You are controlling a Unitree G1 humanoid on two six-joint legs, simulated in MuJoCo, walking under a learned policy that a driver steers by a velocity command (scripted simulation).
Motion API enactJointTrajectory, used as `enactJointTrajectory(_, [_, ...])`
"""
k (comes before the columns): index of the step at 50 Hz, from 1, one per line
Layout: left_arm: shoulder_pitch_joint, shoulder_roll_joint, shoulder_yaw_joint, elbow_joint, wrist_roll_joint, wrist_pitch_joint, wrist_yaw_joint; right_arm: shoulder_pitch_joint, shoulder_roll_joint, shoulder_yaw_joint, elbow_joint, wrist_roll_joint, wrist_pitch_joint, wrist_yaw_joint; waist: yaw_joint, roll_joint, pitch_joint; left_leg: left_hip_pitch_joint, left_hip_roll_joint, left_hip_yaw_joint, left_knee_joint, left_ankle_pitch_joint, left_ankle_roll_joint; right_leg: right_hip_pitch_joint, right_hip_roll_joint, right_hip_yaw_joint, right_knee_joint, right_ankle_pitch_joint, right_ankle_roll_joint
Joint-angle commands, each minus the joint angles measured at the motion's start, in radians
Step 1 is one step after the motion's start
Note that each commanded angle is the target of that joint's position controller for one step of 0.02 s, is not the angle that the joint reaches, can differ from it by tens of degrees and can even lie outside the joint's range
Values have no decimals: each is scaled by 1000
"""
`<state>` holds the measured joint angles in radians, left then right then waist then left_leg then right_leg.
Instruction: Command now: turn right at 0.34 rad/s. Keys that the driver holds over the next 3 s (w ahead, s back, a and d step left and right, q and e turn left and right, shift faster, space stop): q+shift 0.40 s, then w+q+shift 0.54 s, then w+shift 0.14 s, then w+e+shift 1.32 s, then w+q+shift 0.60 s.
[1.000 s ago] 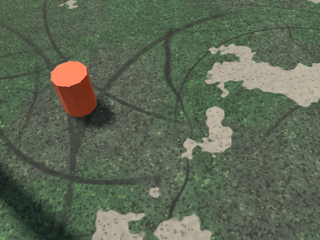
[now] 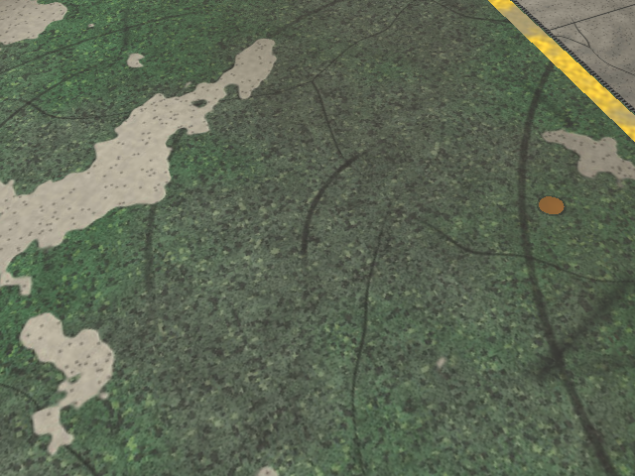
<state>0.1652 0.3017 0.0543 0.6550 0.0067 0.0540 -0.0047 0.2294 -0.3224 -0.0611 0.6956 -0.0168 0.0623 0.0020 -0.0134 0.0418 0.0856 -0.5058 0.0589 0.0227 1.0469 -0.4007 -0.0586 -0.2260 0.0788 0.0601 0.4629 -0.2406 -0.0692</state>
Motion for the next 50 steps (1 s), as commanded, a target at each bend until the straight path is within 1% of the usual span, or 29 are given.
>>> enactJointTrajectory(1, [17, 124, 25, -31, 7, -21, 5, 24, -62, -11, -40, 4, -1, 1, 20, -152, -144, 1, -10, -5, -89, 27, 15, 144, -252, 170, -116, 511, -148])
enactJointTrajectory(4, [-6, 48, -16, -4, 26, -34, 9, 19, -16, 10, -12, 6, 3, 6, 29, -168, -129, 181, -11, 0, -295, 51, 40, 52, -246, 115, -148, 362, -122])
enactJointTrajectory(5, [3, 64, -15, 10, 33, -37, 11, 12, -24, 9, -9, 9, 3, 6, 37, -178, -114, 216, -27, 5, -325, 50, 49, 31, -255, 114, -147, 333, -121])
enactJointTrajectory(7, [11, 132, 4, 28, 30, -32, 19, 0, -66, -5, -21, 14, -1, 9, 33, -170, -82, 207, -59, 14, -344, 11, 69, 31, -286, 129, -103, 350, -129])
enactJointTrajectory(10, [-3, 151, 16, 37, 8, -22, 35, 38, -54, -2, -20, 10, -26, 14, -9, -116, -74, 260, -66, 13, -528, 131, 105, 37, -284, 106, -3, 337, -88])
enactJointTrajectory(11, [2, 141, 17, 35, 10, -25, 41, 46, -81, -7, -23, 1, -37, 13, -12, -58, -77, 298, -21, -97, -608, 245, 129, 3, -237, 73, 78, 230, -45])
enactJointTrajectory(12, [6, 109, 14, 7, 20, -23, 43, 100, -168, -27, -22, -7, -51, 11, 2, 121, -94, 367, 166, -388, -681, 505, 192, -110, -98, -35, 302, 21, 13])
enactJointTrajectory(13, [-57, 69, -1, -33, 17, -16, 46, 144, -249, -58, -4, 9, -49, 16, -33, 281, -59, 382, 297, -637, -746, 695, 352, -302, 57, -72, 441, -373, 53])
enactJointTrajectory(14, [-47, 78, -2, -22, 29, -15, 44, 171, -212, -56, 4, 14, -47, 17, -29, 158, -72, 398, 280, -615, -761, 586, 381, -330, 11, 9, 577, -388, 58])
enactJointTrajectory(16, [-41, 79, 3, -1, 14, -20, 31, 38, -146, -48, -24, 16, -30, 8, 22, 55, -50, 328, 149, -453, -750, 411, 306, -314, -35, 28, 586, -233, 76])
enactJointTrajectory(18, [-42, 73, 1, 2, 19, -22, 21, -6, -126, -49, -45, 17, -19, 3, 22, 68, -87, 337, 70, -390, -736, 408, 269, -291, -32, 4, 527, -165, 104])
enactJointTrajectory(20, [-57, 57, -6, -7, 15, -21, 15, 34, -134, -59, -41, 18, -13, 6, -4, 60, -118, 368, 57, -407, -717, 399, 271, -289, -21, -3, 457, -156, 121])
enactJointTrajectory(21, [-60, 61, -9, -13, 21, -25, 10, 70, -146, -68, -37, 17, -11, 9, -24, 55, -162, 382, 53, -444, -748, 147, 283, -274, -25, -2, 415, -164, 123])
enactJointTrajectory(22, [-73, 66, -10, -21, 25, -29, 4, 75, -160, -75, -41, 11, -9, 14, -36, 83, -163, 370, 54, -498, -785, -96, 292, -266, -23, -1, 373, -181, 121])
enactJointTrajectory(24, [-91, 82, -8, -33, 26, -40, -4, 50, -175, -81, -52, -1, -10, 25, -37, 127, -129, 302, 58, -575, -820, -287, 292, -228, -10, -4, 298, -220, 117])
enactJointTrajectory(26, [-59, 80, -10, -28, 11, -59, 0, -28, -171, -82, -76, -1, -15, 33, 3, 107, -97, 160, 28, -572, -801, -247, 260, -84, 2, -4, 181, -202, 104])
enactJointTrajectory(27, [12, 77, -9, -8, -2, -69, 7, -102, -167, -82, -98, -1, -16, 35, 57, 92, -90, 43, -7, -543, -777, -209, 224, 67, 7, -11, 72, -165, 90])
enactJointTrajectory(28, [150, 87, -2, 32, -9, -78, 24, -188, -155, -80, -122, -4, -19, 30, 150, 55, -78, -104, -71, -488, -702, -213, 166, 271, -4, -34, -90, -52, 72])
enactJointTrajectory(29, [285, 178, 21, 67, 0, -90, 45, -217, -97, -66, -145, 0, -31, 21, 202, -87, -86, -290, -180, -339, -499, -233, 82, 472, -127, 50, -204, -157, 51])
enactJointTrajectory(30, [225, 268, 33, 31, 23, -96, 52, -126, 25, -28, -159, 16, -46, 14, 128, -310, -133, -375, -248, -204, -140, -216, 82, 464, -470, 500, -300, -518, -3])
enactJointTrajectory(31, [94, 286, 42, 0, 49, -96, 50, -151, -43, -30, -181, 5, -54, 19, 66, -207, -77, -432, -131, -179, -6, -32, 79, 279, -541, 667, -358, -642, -70])
enactJointTrajectory(32, [51, 210, 24, -12, 45, -101, 43, -186, -98, -44, -180, -1, -56, 32, 47, -109, -39, -415, -77, -180, 51, 57, 81, 216, -496, 580, -335, -604, -74])
enactJointTrajectory(33, [39, 171, 12, -10, 32, -110, 36, -160, -109, -49, -162, -8, -55, 50, 29, -94, -35, -400, -64, -167, 77, 113, 72, 204, -425, 438, -323, -508, -47])
enactJointTrajectory(34, [52, 163, 8, -8, 27, -119, 33, -119, -106, -49, -142, -15, -50, 68, 24, -129, -55, -372, -60, -138, 123, 155, 61, 204, -366, 317, -323, -407, -22])
enactJointTrajectory(36, [118, 155, 7, 15, 25, -135, 28, -108, -94, -41, -138, -18, -37, 92, 40, -160, -45, -381, -35, -102, 207, 214, 60, 195, -326, 178, -334, -306, -9])
enactJointTrajectory(41, [277, 140, 12, 71, 33, -157, 9, -239, -80, -24, -170, -20, -29, 103, 102, -126, 21, -508, -8, -81, 223, 284, 67, 273, -339, 6, -346, -179, -7])
enactJointTrajectory(46, [350, 110, 6, 133, 42, -167, 15, -403, -45, 5, -212, -22, -42, 125, 137, -124, 117, -502, 16, 42, 15, 281, 106, 317, -337, -178, -389, 13, 8])
enactJointTrajectory(48, [390, 109, 4, 169, 47, -165, 22, -449, -17, 26, -229, -20, -50, 128, 142, -120, 132, -441, 4, 105, -98, 224, 151, 352, -339, -243, -375, 252, 14])
enactJointTrajectory(50, [369, 129, 1, 191, 45, -161, 30, -397, 7, 42, -214, -21, -57, 114, 80, -141, 80, -184, -82, 185, -240, 154, 219, 315, -335, -327, -282, 879, 18])
